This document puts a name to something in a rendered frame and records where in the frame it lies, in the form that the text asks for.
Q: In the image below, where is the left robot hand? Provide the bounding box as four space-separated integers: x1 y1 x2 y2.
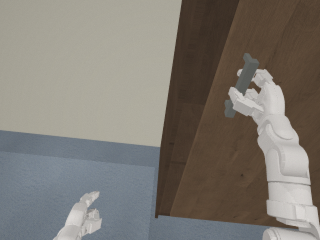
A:
65 191 102 237

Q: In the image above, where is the right robot forearm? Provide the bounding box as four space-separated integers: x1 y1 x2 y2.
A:
257 114 320 240

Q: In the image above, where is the handle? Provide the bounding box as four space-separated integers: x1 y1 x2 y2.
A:
224 53 260 118

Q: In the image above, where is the robot right upper arm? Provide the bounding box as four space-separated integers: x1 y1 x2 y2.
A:
262 227 318 240

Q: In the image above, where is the left robot forearm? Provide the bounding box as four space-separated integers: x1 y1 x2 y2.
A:
53 225 82 240

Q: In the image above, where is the right robot hand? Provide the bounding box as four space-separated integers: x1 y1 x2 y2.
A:
228 69 285 125

